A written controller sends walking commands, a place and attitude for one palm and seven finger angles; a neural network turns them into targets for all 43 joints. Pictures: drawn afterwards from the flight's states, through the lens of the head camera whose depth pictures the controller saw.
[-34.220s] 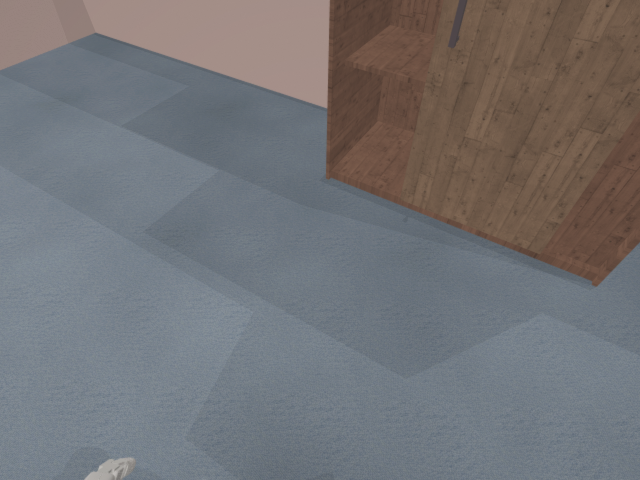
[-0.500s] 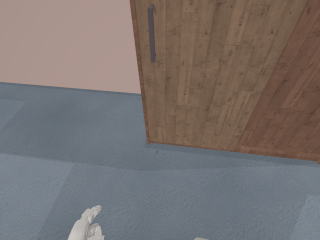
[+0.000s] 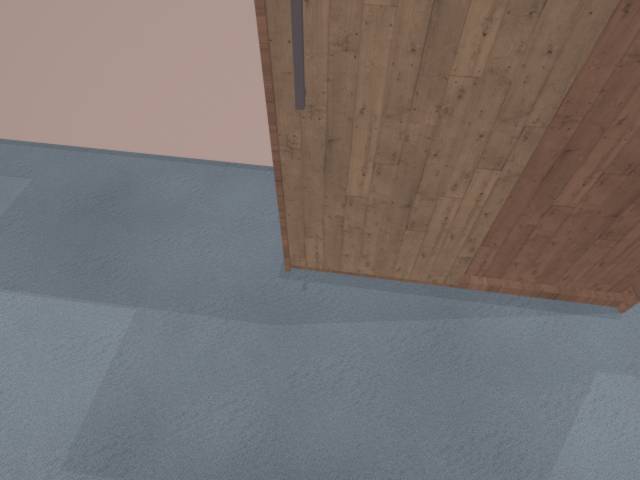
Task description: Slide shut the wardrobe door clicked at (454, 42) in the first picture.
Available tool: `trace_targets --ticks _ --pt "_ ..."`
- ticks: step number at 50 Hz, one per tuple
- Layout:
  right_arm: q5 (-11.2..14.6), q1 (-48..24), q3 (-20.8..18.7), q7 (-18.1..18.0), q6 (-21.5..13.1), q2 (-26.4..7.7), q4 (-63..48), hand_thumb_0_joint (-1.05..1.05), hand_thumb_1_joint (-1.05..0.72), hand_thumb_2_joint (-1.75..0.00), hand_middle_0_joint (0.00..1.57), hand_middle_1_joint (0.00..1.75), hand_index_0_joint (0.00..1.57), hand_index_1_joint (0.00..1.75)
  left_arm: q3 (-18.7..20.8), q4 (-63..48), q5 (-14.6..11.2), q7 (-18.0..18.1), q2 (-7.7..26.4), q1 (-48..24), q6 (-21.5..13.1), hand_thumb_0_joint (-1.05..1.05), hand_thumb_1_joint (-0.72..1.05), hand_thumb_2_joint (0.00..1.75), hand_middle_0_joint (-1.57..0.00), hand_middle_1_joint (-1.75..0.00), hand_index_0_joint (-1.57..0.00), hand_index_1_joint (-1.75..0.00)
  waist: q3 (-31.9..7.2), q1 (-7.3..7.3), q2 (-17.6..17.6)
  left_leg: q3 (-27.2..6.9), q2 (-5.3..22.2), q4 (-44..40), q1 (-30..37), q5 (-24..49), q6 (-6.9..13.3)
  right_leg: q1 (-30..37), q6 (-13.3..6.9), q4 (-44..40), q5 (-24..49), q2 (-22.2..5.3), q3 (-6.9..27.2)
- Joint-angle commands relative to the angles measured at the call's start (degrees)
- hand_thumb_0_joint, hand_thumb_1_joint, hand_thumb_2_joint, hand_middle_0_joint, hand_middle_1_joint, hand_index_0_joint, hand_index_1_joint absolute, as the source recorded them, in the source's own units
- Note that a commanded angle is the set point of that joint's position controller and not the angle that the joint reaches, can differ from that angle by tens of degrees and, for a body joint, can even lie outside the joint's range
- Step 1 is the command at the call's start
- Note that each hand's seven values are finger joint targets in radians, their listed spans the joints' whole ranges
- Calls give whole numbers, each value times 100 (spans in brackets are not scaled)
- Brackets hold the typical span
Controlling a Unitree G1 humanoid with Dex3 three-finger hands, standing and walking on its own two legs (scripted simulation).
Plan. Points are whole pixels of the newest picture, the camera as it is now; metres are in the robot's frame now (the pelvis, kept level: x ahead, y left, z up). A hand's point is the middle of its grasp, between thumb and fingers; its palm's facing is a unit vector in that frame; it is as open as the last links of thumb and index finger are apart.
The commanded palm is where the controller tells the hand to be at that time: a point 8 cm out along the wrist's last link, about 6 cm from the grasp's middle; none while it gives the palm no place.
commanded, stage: let the arm hang, fingers relaxed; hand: right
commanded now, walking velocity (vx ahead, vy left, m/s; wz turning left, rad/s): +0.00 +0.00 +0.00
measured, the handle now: (300, 51) +0.84 +0.11 +0.09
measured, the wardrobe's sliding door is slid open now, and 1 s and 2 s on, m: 0.00 0.00 0.00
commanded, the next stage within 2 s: look to check the result in 0.60 s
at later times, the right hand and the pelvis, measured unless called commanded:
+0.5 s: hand out of the picture +0.02 -0.20 -0.17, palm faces -0.02 +0.98 -0.18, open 7.3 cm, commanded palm none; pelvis +0.01 -0.03 +0.01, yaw +2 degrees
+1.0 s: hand out of the picture +0.04 -0.21 -0.17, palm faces -0.03 +0.98 -0.19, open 7.4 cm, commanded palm none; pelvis +0.01 -0.04 +0.01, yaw +2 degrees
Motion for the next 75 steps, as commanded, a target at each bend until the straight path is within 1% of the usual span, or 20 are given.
trace_targets --ticks 1,3,4,8,11,21,38,40,42,45,48,49,56,60,66,69,70,72,74,75 --pt "27 19 -18 -13 -97 -503 25 0 -90 -90 20 30 20 30 4 -7 -28 81 447 91 -170 0 90 90 -20 -30 -20 -30 -626 -93 -359 -550 580 -596 843 1077 -70 136 -35 -1012 1407 -723 579" --pt "18 39 11 -6 -90 -482 202 0 -90 -90 20 30 20 30 7 101 -33 79 463 100 -171 0 90 90 -20 -30 -20 -30 -417 -96 -108 -557 573 -753 785 788 -78 49 -43 -1168 942 -676 579" --pt "8 58 13 -13 -100 -497 264 0 -90 -90 20 30 20 30 11 154 -44 74 474 155 -179 0 90 90 -20 -30 -20 -30 -418 -93 -13 -570 578 -767 820 856 -70 90 -45 -1167 1013 -663 569" --pt "5 56 38 -18 -92 -412 441 0 -90 -90 20 30 20 30 -3 347 -35 80 413 222 -187 0 90 90 -20 -30 -20 -30 -151 -69 40 -549 584 -814 645 589 -90 51 -53 -1321 711 -641 568" --pt "-3 107 32 -28 -97 -380 519 0 -90 -90 20 30 20 30 -5 416 -37 80 365 264 -198 0 90 90 -20 -30 -20 -30 -120 -65 73 -552 604 -810 609 586 -95 81 -70 -1331 702 -626 540" --pt "-9 274 50 -55 -109 -322 629 0 -90 -90 20 30 20 30 -26 501 -43 99 359 281 -241 0 90 90 -20 -30 -20 -30 -123 -60 9 -577 625 -671 537 890 -96 329 -80 -1257 1238 -626 473" --pt "-19 321 43 -69 -90 -357 647 0 -90 -90 20 30 20 30 -11 513 -49 121 476 271 -261 0 90 90 -20 -30 -20 -30 -70 -54 -18 -573 617 -579 502 898 -103 456 -77 -1266 1518 -638 471" --pt "-23 304 36 -72 -94 -398 630 0 -90 -90 20 30 20 30 1 511 -55 118 512 240 -266 0 90 90 -20 -30 -20 -30 -109 -55 42 -566 629 -555 524 954 -102 501 -83 -1230 1635 -645 464" --pt "-23 276 26 -72 -90 -419 616 0 -90 -90 20 30 20 30 9 505 -51 124 545 232 -271 0 90 90 -20 -30 -20 -30 -87 -56 -44 -555 632 -535 520 988 -101 518 -75 -1235 1738 -649 449" --pt "-23 240 21 -69 -96 -464 599 0 -90 -90 20 30 20 30 17 495 -57 117 574 180 -263 0 90 90 -20 -30 -20 -30 -86 -49 49 -581 632 -570 537 978 -92 509 -80 -1226 1621 -640 453" --pt "-23 159 6 -66 -96 -523 568 0 -90 -90 20 30 20 30 31 501 -53 115 646 151 -276 0 90 90 -20 -30 -20 -30 -123 -48 -53 -578 631 -539 575 989 -90 525 -69 -1268 1702 -651 462" --pt "-28 174 -11 -67 -110 -563 552 0 -90 -90 20 30 20 30 42 484 -63 114 679 138 -276 0 90 90 -20 -30 -20 -30 -154 -60 63 -576 627 -545 612 1073 -81 535 -82 -1208 1806 -655 456" --pt "-23 -20 -18 -55 -108 -692 501 0 -90 -90 20 30 20 30 52 474 -52 102 817 -7 -287 0 90 90 -20 -30 -20 -30 -180 -56 -39 -565 660 -549 682 1102 -74 575 -51 -1259 1898 -657 482" --pt "-24 -120 -29 -46 -119 -802 479 0 -90 -90 20 30 20 30 72 445 -58 90 921 -151 -283 0 90 90 -20 -30 -20 -30 -154 -55 25 -579 682 -613 680 1073 -60 591 -52 -1281 1814 -667 500" --pt "-21 -299 -66 -28 -150 -1009 413 0 -90 -90 20 30 20 30 102 412 -57 78 1126 -323 -305 0 90 90 -20 -30 -20 -30 -358 -54 7 -576 716 -622 820 1315 -33 730 -38 -1268 2067 -676 512" --pt "-19 -134 -43 -41 -17 -668 388 0 -90 -90 20 30 20 30 65 414 -46 107 747 -122 -200 0 90 90 -20 -30 -20 -30 -300 -32 -40 -662 650 -412 428 1435 -88 889 6 -1016 2060 -747 291" --pt "-27 -175 -77 -32 34 -705 331 0 -90 -90 20 30 20 30 89 358 -40 122 783 -112 -149 0 90 90 -20 -30 -20 -30 -181 -8 -13 -693 615 -328 244 1282 -92 839 -3 -999 1791 -806 271" --pt "-50 -215 -144 12 119 -775 128 0 -90 -90 20 30 20 30 178 156 -22 137 943 -203 -84 0 90 90 -20 -30 -20 -30 -26 -21 -217 -669 464 28 -157 1013 -104 745 -117 -1005 1429 -1001 329" --pt "-79 -218 -218 58 171 -775 -96 0 -90 -90 20 30 20 30 270 -78 -17 146 1151 -267 -51 0 90 90 -20 -30 -20 -30 -94 -44 -490 -571 261 839 -480 449 -142 718 -386 -1027 1538 -1403 529" --pt "-96 -248 -259 75 214 -766 -204 0 -90 -90 20 30 20 30 315 -158 5 150 1198 -312 -51 0 90 90 -20 -30 -20 -30 -69 -40 -665 -469 173 1492 -739 -445 -185 694 -615 -1099 1766 -1711 664"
